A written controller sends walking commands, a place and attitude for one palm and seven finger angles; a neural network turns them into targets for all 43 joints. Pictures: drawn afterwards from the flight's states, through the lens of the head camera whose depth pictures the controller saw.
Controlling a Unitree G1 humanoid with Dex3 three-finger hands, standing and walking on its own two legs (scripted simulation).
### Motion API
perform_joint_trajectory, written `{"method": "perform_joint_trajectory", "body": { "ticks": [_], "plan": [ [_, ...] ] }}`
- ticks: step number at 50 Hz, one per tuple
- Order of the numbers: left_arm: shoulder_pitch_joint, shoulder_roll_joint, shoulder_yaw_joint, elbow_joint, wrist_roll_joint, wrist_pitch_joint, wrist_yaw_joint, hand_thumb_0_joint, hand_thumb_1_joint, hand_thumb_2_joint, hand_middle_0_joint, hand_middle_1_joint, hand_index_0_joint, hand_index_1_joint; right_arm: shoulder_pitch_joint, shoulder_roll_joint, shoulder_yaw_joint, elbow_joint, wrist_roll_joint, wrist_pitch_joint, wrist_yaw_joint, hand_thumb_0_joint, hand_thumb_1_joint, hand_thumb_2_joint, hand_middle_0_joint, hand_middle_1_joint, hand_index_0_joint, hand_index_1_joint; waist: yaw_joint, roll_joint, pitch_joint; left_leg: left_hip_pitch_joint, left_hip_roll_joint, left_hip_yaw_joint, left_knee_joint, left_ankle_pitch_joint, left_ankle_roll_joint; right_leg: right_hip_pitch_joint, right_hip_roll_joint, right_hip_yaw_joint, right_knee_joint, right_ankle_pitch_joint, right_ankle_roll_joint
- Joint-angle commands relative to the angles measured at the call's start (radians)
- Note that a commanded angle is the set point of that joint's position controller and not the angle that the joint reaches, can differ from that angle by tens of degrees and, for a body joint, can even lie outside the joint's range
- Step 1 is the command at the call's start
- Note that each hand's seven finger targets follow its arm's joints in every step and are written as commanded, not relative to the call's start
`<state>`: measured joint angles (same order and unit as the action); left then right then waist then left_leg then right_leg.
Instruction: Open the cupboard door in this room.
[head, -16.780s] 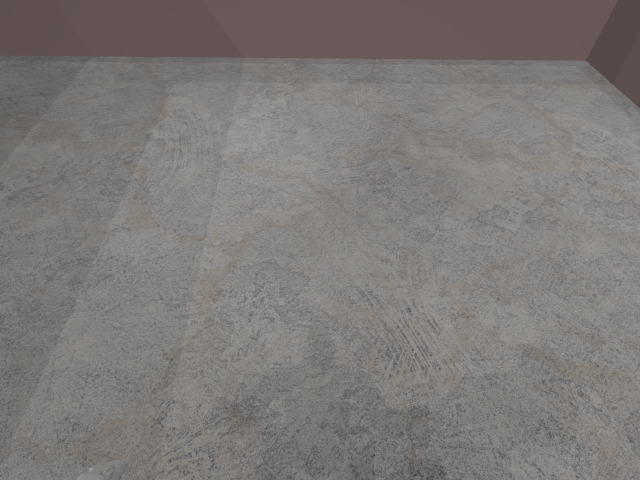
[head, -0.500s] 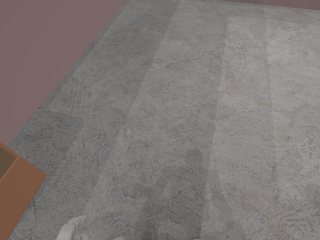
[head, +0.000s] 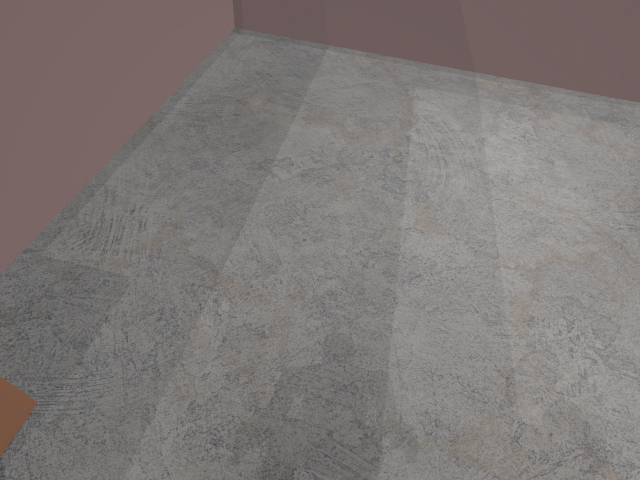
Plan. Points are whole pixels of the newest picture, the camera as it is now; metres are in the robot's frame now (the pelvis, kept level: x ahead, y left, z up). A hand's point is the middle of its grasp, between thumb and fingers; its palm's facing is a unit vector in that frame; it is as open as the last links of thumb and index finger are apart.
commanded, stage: turn to face it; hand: left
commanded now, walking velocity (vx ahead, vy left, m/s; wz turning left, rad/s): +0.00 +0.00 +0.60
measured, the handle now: out of the picture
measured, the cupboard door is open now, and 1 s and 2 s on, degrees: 0 0 0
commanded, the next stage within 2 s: none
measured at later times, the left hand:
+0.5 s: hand out of the picture +0.04 +0.16 -0.14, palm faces +0.27 -0.91 -0.31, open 7.4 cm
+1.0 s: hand out of the picture -0.16 +0.16 -0.18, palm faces +0.60 -0.75 -0.28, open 7.4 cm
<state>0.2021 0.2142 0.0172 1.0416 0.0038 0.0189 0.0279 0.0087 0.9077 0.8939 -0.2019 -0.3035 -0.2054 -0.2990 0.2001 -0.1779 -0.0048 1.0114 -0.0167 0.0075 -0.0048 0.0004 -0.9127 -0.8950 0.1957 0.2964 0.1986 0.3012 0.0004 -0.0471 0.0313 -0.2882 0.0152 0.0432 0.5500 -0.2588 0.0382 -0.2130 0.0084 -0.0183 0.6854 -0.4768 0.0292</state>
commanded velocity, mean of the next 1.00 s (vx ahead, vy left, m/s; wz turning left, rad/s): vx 0.00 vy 0.00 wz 0.60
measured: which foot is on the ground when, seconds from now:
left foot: down 0.00-0.40, up 0.42-0.86, down 0.88-1.00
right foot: up 0.00-0.38, down 0.40-0.88, up 0.90-1.00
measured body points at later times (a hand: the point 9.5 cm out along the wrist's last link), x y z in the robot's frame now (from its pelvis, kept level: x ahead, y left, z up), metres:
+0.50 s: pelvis -0.01 -0.07 +0.00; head +0.02 -0.09 +0.45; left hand +0.02 +0.21 -0.12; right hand +0.10 -0.32 -0.16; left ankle -0.02 +0.08 -0.67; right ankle +0.01 -0.17 -0.74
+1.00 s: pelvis -0.04 -0.04 +0.00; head -0.01 +0.01 +0.44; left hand -0.19 +0.20 -0.16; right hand +0.23 -0.17 -0.12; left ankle -0.11 +0.04 -0.74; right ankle +0.01 -0.18 -0.67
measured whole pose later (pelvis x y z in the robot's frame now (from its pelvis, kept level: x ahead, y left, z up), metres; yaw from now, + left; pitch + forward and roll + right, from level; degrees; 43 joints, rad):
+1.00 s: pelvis -0.04 -0.04 +0.00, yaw +36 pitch +0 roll -1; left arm 0.24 0.30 0.06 0.97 0.01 0.07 0.02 0.01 0.91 0.89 -0.20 -0.30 -0.20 -0.30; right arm 0.07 -0.23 -0.04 0.88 -0.01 0.03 0.02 0.00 -0.91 -0.89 0.20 0.30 0.20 0.30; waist 0.04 -0.05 0.11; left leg -0.25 0.02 0.05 0.57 -0.33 0.02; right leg -0.43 -0.12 -0.10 1.06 -0.51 0.09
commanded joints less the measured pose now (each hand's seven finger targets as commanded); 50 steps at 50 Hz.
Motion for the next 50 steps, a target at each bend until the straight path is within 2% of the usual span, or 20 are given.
{"method": "perform_joint_trajectory", "body": {
  "ticks": [1,4,11,13,17,18,19,20,21,24,26,34,40,42,43,44,45,46,48,50],
  "plan": [
    [-0.037,0.090,0.037,-0.063,0.005,-0.012,-0.007,0.000,0.900,0.900,-0.200,-0.300,-0.200,-0.300,0.060,-0.210,-0.056,-0.036,-0.005,-0.007,-0.020,0.000,-0.900,-0.900,0.200,0.300,0.200,0.300,-0.015,0.206,-0.029,0.144,0.269,-0.351,-0.243,0.468,0.144,-0.219,-0.063,0.022,0.271,-0.049,0.016],
    [-0.044,0.078,0.045,-0.079,0.007,-0.007,-0.008,0.000,0.900,0.900,-0.200,-0.300,-0.200,-0.300,0.071,-0.215,-0.072,-0.048,-0.004,-0.004,-0.016,0.000,-0.900,-0.900,0.200,0.300,0.200,0.300,-0.022,0.168,-0.087,0.180,0.227,-0.321,-0.237,0.414,0.132,-0.249,-0.061,0.023,0.295,0.007,0.030],
    [-0.099,0.075,0.056,-0.138,0.006,0.001,-0.005,0.000,0.900,0.900,-0.200,-0.300,-0.200,-0.300,0.084,-0.232,-0.102,-0.082,-0.009,0.009,-0.006,0.000,-0.900,-0.900,0.200,0.300,0.200,0.300,-0.044,0.194,-0.101,0.140,0.204,-0.403,-0.230,0.308,0.137,-0.242,-0.044,0.027,0.209,0.019,0.044],
    [-0.094,0.077,0.056,-0.148,0.003,0.002,-0.004,0.000,0.900,0.900,-0.200,-0.300,-0.200,-0.300,0.070,-0.242,-0.109,-0.096,-0.012,0.015,-0.004,0.000,-0.900,-0.900,0.200,0.300,0.200,0.300,-0.041,0.207,-0.108,0.107,0.191,-0.436,-0.226,0.287,0.134,-0.193,-0.030,0.028,0.139,0.017,0.039],
    [0.004,0.098,0.061,-0.145,-0.003,-0.004,-0.001,0.000,0.900,0.900,-0.200,-0.300,-0.200,-0.300,0.013,-0.251,-0.122,-0.134,-0.009,0.027,0.004,0.000,-0.900,-0.900,0.200,0.300,0.200,0.300,0.004,0.220,-0.128,-0.014,0.129,-0.447,-0.181,0.204,0.088,0.017,0.000,0.007,-0.143,0.139,0.026],
    [0.052,0.123,0.068,-0.139,-0.002,-0.009,0.002,0.000,0.900,0.900,-0.200,-0.300,-0.200,-0.300,-0.003,-0.235,-0.122,-0.144,-0.004,0.031,0.007,0.000,-0.900,-0.900,0.200,0.300,0.200,0.300,0.029,0.179,-0.131,-0.107,0.089,-0.422,-0.144,0.109,0.048,0.142,-0.024,0.012,-0.287,0.215,0.019],
    [0.074,0.196,0.083,-0.142,0.012,-0.018,0.009,0.000,0.900,0.900,-0.200,-0.300,-0.200,-0.300,0.013,-0.180,-0.116,-0.156,0.005,0.032,0.012,0.000,-0.900,-0.900,0.200,0.300,0.200,0.300,0.040,-0.017,-0.135,-0.279,0.001,-0.316,0.021,-0.055,-0.018,0.282,-0.207,0.184,-0.429,0.116,-0.034],
    [0.043,0.274,0.092,-0.169,0.023,-0.021,0.011,0.000,0.900,0.900,-0.200,-0.300,-0.200,-0.300,-0.007,-0.144,-0.105,-0.187,0.002,0.028,0.014,0.000,-0.900,-0.900,0.200,0.300,0.200,0.300,0.048,-0.249,-0.080,-0.404,-0.107,-0.104,0.269,-0.281,-0.087,0.224,-0.469,0.436,-0.494,0.101,-0.146],
    [0.001,0.255,0.091,-0.188,0.013,-0.020,0.015,0.000,0.900,0.900,-0.200,-0.300,-0.200,-0.300,-0.026,-0.200,-0.118,-0.186,-0.009,0.035,0.014,0.000,-0.900,-0.900,0.200,0.300,0.200,0.300,0.035,-0.181,-0.055,-0.348,-0.041,-0.132,0.445,-0.296,-0.074,0.071,-0.509,0.397,-0.484,0.134,-0.187],
    [-0.120,0.158,0.060,-0.214,0.012,-0.027,0.007,0.000,0.900,0.900,-0.200,-0.300,-0.200,-0.300,0.019,-0.163,-0.111,-0.131,-0.012,0.059,0.030,0.000,-0.900,-0.900,0.200,0.300,0.200,0.300,-0.048,-0.092,0.047,-0.311,0.008,-0.093,0.671,-0.130,-0.091,-0.050,-0.330,0.124,-0.406,0.338,-0.136],
    [-0.093,0.142,0.055,-0.212,0.014,-0.033,0.007,0.000,0.900,0.900,-0.200,-0.300,-0.200,-0.300,0.031,-0.156,-0.107,-0.125,-0.008,0.061,0.035,0.000,-0.900,-0.900,0.200,0.300,0.200,0.300,-0.043,-0.111,0.029,-0.306,0.015,-0.066,0.689,-0.087,-0.107,-0.015,-0.306,0.048,-0.380,0.455,-0.123],
    [0.072,0.202,0.064,-0.172,0.022,-0.030,0.005,0.000,0.900,0.900,-0.200,-0.300,-0.200,-0.300,-0.134,-0.155,-0.082,-0.167,-0.002,0.058,0.036,0.000,-0.900,-0.900,0.200,0.300,0.200,0.300,0.041,-0.127,-0.027,-0.268,0.027,-0.002,0.450,-0.166,-0.127,0.163,-0.359,-0.006,-0.322,0.681,-0.159],
    [0.090,0.241,0.080,-0.155,0.026,-0.021,0.002,0.000,0.900,0.900,-0.200,-0.300,-0.200,-0.300,-0.142,-0.149,-0.065,-0.185,0.007,0.035,0.032,0.000,-0.900,-0.900,0.200,0.300,0.200,0.300,0.049,-0.175,-0.102,-0.108,0.007,0.071,0.124,-0.168,-0.091,0.223,-0.375,-0.059,-0.221,0.815,-0.144],
    [0.072,0.241,0.083,-0.153,0.017,-0.017,-0.002,0.000,0.900,0.900,-0.200,-0.300,-0.200,-0.300,-0.079,-0.172,-0.071,-0.178,0.005,0.025,0.031,0.000,-0.900,-0.900,0.200,0.300,0.200,0.300,0.008,-0.153,-0.139,0.042,0.006,0.084,-0.090,0.000,-0.075,0.177,-0.351,-0.128,-0.114,0.770,-0.084],
    [0.070,0.225,0.082,-0.161,0.010,-0.015,-0.006,0.000,0.900,0.900,-0.200,-0.300,-0.200,-0.300,-0.020,-0.230,-0.087,-0.164,0.000,0.015,0.029,0.000,-0.900,-0.900,0.200,0.300,0.200,0.300,-0.030,-0.040,-0.183,0.253,0.077,0.012,-0.173,0.212,-0.040,0.019,-0.327,-0.165,0.039,0.644,-0.030],
    [0.058,0.158,0.071,-0.202,0.004,-0.014,-0.015,0.000,0.900,0.900,-0.200,-0.300,-0.200,-0.300,0.037,-0.347,-0.117,-0.159,-0.006,0.007,0.024,0.000,-0.900,-0.900,0.200,0.300,0.200,0.300,-0.066,0.282,-0.208,0.471,0.342,-0.318,-0.148,0.633,0.088,-0.312,-0.189,-0.191,0.255,0.064,0.048],
    [0.003,0.142,0.050,-0.233,0.015,-0.003,-0.010,0.000,0.900,0.900,-0.200,-0.300,-0.200,-0.300,0.094,-0.379,-0.124,-0.133,0.008,0.017,0.020,0.000,-0.900,-0.900,0.200,0.300,0.200,0.300,-0.087,0.307,-0.193,0.459,0.439,-0.351,-0.136,0.889,0.176,-0.413,-0.155,-0.113,0.374,-0.198,0.062],
    [-0.037,0.147,0.054,-0.226,0.014,0.011,0.000,0.000,0.900,0.900,-0.200,-0.300,-0.200,-0.300,0.097,-0.356,-0.118,-0.121,0.008,0.016,0.008,0.000,-0.900,-0.900,0.200,0.300,0.200,0.300,-0.091,0.334,-0.189,0.387,0.398,-0.329,-0.128,0.845,0.177,-0.392,-0.158,-0.033,0.438,-0.162,0.063],
    [-0.053,0.153,0.064,-0.207,0.008,0.008,-0.008,0.000,0.900,0.900,-0.200,-0.300,-0.200,-0.300,-0.013,-0.293,-0.103,-0.149,0.000,0.015,-0.002,0.000,-0.900,-0.900,0.200,0.300,0.200,0.300,-0.047,0.258,-0.080,0.271,0.292,-0.244,-0.140,0.722,0.146,-0.395,-0.146,-0.004,0.479,-0.039,0.066],
    [-0.016,0.152,0.066,-0.188,0.010,0.008,-0.016,0.000,0.900,0.900,-0.200,-0.300,-0.200,-0.300,-0.061,-0.268,-0.095,-0.168,0.001,0.008,0.001,0.000,-0.900,-0.900,0.200,0.300,0.200,0.300,-0.015,0.217,-0.077,0.243,0.230,-0.190,-0.152,0.670,0.109,-0.360,-0.131,-0.009,0.471,0.042,0.073]
  ]
}}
